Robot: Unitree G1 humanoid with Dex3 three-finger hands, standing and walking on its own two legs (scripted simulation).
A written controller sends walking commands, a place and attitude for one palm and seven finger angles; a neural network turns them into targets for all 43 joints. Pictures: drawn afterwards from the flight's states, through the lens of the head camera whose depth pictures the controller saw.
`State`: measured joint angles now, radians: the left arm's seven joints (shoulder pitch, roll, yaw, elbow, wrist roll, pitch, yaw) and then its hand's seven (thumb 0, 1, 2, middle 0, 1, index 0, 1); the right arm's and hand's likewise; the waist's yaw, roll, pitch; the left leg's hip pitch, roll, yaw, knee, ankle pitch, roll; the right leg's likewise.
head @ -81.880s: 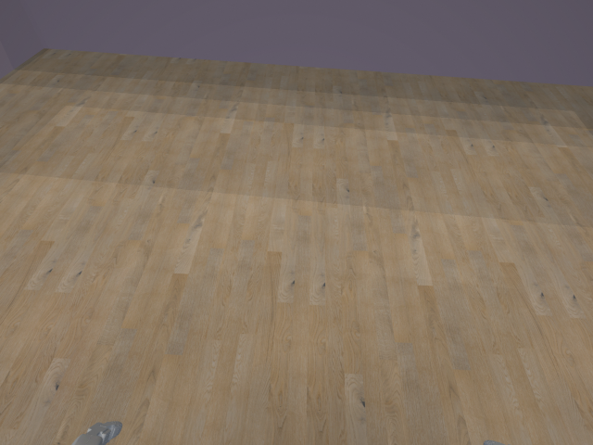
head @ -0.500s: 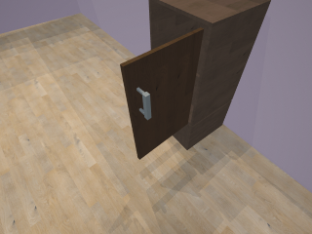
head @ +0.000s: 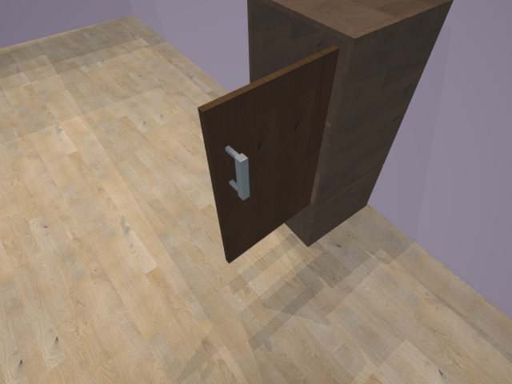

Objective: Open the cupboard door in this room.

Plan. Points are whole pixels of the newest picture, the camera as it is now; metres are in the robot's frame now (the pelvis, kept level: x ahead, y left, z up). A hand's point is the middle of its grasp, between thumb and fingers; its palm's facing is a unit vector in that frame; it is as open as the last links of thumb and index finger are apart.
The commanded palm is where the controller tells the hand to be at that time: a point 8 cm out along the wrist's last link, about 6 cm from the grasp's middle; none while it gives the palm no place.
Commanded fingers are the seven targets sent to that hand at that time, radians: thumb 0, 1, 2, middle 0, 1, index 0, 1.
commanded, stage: look to check the result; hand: left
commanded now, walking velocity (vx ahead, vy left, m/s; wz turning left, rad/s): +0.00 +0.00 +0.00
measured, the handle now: (237, 173) +0.54 +0.08 -0.03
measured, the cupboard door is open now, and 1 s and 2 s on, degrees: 94 94 94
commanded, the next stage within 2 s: stand and wait in 0.34 s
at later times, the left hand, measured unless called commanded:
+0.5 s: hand out of the picture +0.03 +0.17 -0.17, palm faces +0.04 -0.98 -0.21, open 7.4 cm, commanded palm none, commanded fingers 0.00 0.90 0.90 -0.20 -0.30 -0.20 -0.30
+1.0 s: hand out of the picture +0.04 +0.17 -0.17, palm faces +0.05 -0.98 -0.21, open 7.4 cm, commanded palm none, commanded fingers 0.00 0.90 0.90 -0.20 -0.30 -0.20 -0.30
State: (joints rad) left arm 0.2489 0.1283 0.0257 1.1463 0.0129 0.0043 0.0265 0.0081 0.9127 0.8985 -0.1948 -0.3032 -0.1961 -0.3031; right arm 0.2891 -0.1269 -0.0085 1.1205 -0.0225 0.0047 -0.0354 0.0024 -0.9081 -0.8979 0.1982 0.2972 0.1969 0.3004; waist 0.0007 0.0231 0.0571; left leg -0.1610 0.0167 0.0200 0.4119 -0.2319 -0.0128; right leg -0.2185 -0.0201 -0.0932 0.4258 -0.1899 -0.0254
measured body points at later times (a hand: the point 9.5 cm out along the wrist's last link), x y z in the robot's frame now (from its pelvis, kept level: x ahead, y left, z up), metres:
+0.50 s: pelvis +0.02 -0.01 +0.00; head +0.04 -0.02 +0.45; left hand +0.03 +0.22 -0.15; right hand +0.01 -0.22 -0.17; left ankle -0.01 +0.13 -0.74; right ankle +0.03 -0.10 -0.74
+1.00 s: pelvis +0.03 -0.01 +0.00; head +0.04 -0.02 +0.45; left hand +0.03 +0.22 -0.15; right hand +0.02 -0.23 -0.17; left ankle -0.01 +0.13 -0.74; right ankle +0.03 -0.10 -0.74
